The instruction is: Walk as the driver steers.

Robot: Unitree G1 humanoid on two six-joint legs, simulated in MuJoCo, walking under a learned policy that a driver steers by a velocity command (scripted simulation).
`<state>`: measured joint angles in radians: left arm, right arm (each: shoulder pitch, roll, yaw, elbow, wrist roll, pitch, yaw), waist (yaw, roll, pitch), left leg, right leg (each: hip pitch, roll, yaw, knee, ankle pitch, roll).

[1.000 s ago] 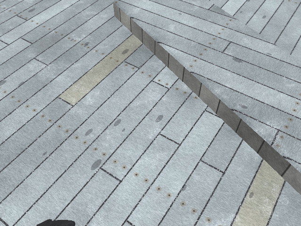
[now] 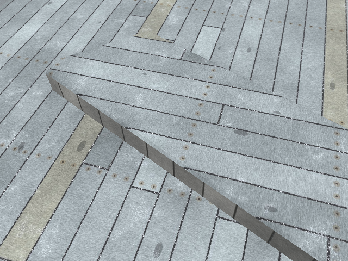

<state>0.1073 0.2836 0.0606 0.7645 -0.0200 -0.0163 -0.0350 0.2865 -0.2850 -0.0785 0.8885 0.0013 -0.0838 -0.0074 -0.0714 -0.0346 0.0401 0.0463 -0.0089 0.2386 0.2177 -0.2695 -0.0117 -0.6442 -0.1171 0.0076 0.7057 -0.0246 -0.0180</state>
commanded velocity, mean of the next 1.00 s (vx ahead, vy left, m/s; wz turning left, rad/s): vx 0.50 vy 0.00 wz -0.42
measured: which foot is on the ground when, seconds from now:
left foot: down 0.00-0.12, up 0.14-0.56, down 0.58-1.00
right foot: up 0.00-0.08, down 0.10-0.60, up 0.62-1.00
